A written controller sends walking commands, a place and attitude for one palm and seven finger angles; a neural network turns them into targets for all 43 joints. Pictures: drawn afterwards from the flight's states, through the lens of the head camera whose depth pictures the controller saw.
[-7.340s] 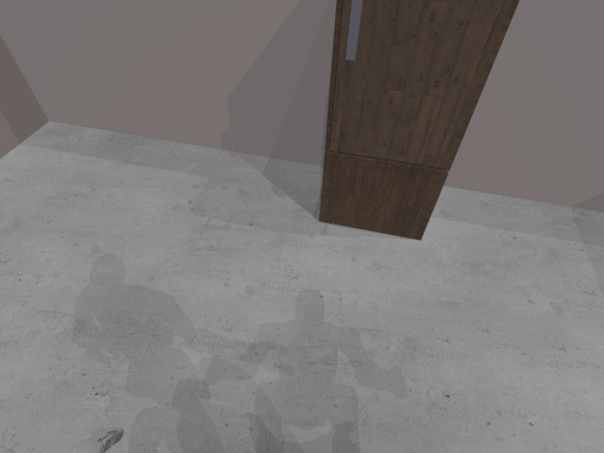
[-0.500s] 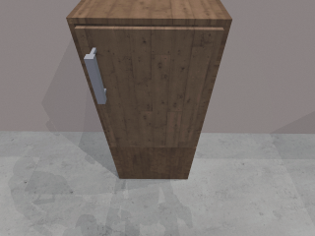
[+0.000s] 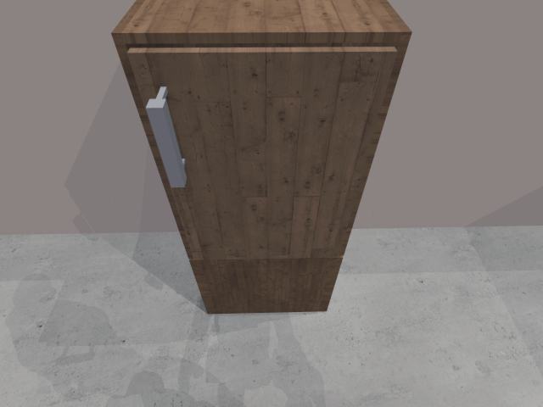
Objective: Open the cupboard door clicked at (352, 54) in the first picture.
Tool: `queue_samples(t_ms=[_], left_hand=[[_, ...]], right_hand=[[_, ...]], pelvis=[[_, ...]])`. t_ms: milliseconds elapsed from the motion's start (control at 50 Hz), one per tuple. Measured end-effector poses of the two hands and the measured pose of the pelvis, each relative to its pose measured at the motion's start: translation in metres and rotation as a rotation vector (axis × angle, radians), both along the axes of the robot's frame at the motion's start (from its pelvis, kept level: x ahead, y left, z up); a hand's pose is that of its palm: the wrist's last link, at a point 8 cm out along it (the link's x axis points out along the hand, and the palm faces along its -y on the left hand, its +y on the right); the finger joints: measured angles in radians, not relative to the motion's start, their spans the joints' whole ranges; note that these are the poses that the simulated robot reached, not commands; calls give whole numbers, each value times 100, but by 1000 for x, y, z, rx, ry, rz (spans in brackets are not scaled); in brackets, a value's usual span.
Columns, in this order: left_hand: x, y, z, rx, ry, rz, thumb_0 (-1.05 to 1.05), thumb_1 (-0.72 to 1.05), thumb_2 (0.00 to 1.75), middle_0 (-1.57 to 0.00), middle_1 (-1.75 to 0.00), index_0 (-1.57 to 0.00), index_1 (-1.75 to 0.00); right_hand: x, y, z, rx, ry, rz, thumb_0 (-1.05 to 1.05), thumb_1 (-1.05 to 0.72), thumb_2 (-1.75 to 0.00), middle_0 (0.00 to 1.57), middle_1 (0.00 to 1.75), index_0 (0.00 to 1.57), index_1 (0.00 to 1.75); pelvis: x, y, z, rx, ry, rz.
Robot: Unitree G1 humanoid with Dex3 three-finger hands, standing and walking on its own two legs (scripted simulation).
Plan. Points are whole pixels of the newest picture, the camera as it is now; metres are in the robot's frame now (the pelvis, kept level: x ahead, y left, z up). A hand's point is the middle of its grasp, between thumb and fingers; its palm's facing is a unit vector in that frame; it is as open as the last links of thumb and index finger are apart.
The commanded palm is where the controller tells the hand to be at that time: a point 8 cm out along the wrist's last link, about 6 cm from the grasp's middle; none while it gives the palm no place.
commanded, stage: look again from close up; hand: left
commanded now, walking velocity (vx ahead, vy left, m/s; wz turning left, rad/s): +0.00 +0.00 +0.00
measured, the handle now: (171, 139) +0.52 +0.21 +0.11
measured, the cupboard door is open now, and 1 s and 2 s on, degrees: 0 0 0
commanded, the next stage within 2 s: raise the hand with hooked fingers in 0.20 s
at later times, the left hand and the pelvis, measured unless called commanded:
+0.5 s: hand (136, 347) +0.20 +0.20 +0.01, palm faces +0.27 -0.96 -0.12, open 7.6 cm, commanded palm +0.11 +0.26 -0.04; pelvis -0.01 +0.00 -0.01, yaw +1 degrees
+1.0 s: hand (133, 343) +0.20 +0.20 +0.02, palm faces -0.02 -1.00 -0.08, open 10.2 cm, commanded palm +0.16 +0.26 +0.03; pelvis -0.04 -0.04 -0.05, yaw +2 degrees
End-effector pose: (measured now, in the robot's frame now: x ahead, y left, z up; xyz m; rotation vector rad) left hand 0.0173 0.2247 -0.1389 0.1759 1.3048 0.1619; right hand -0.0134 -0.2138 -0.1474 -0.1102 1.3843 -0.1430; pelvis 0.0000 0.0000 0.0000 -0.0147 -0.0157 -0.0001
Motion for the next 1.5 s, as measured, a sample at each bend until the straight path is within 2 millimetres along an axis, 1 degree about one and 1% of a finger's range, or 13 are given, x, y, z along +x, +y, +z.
queue_samples(t_ms=[120,340,480,540,600,680,740,820,920,1020,1160,1360,1500], left_hand=[[13,14,2,12,-13,-19,1,91,90,-19,-30,-20,-30],[13,19,6,-2,-29,33,1,91,90,-20,-30,-20,-30],[137,23,144,78,-961,64,2,86,88,-20,-34,-21,-34],[162,17,172,35,-1224,-7,1,81,86,-20,-37,-21,-37],[159,14,163,-44,-1349,-96,1,75,83,-21,-41,-21,-41],[123,20,114,-126,-1229,-86,1,66,79,-21,-46,-22,-46],[92,29,97,-104,-1146,-11,1,59,77,-22,-51,-23,-51],[83,35,125,7,-1282,4,2,50,73,-23,-57,-23,-57],[122,27,166,-14,-1450,-152,2,38,68,-23,-64,-24,-64],[169,31,165,-140,-1253,-216,1,26,63,-24,-72,-25,-72],[171,61,188,-55,-1287,-67,1,10,56,-26,-82,-26,-82],[179,69,189,-108,-1297,-130,0,-13,46,-27,-97,-28,-97],[189,89,232,-58,-1416,-119,0,-30,39,-28,-108,-29,-108]], right_hand=[[15,-3,6,-26,-37,0,3,-93,-90,20,30,20,30],[50,-14,19,-66,-132,23,1,-91,-90,20,30,20,30],[117,-28,48,-115,-586,65,1,-90,-90,20,30,21,30],[144,-35,55,-118,-708,89,1,-90,-90,20,30,21,30],[163,-45,60,-125,-786,118,1,-90,-90,20,30,21,30],[178,-60,62,-159,-837,175,1,-90,-90,20,30,21,30],[182,-66,60,-188,-842,207,1,-90,-90,20,30,21,30],[179,-65,48,-200,-819,237,1,-90,-90,20,30,21,30],[163,-55,27,-153,-766,211,1,-90,-90,20,30,21,30],[137,-48,21,-113,-696,117,2,-90,-90,20,30,21,30],[117,-54,34,-140,-639,67,2,-90,-90,20,30,21,30],[142,-48,54,-197,-684,132,2,-90,-90,20,30,21,30],[166,-18,76,-152,-797,161,2,-90,-90,20,30,21,30]], pelvis=[[3,6,2,11,6,-11],[3,8,4,4,14,-11],[-10,1,-5,25,36,23],[-20,-6,-15,13,89,18],[-30,-18,-32,15,141,7],[-39,-30,-50,3,166,17],[-40,-36,-57,-14,172,29],[-39,-40,-61,-38,166,46],[-40,-41,-62,-50,157,51],[-34,-37,-49,-29,156,27],[-18,-24,-33,-6,159,-3],[-19,-6,-28,-26,133,16],[-21,1,-20,-31,91,21]])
